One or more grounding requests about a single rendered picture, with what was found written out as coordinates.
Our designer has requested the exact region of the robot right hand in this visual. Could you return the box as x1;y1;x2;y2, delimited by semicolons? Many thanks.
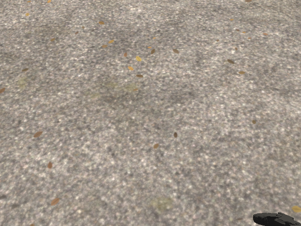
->
253;212;301;226

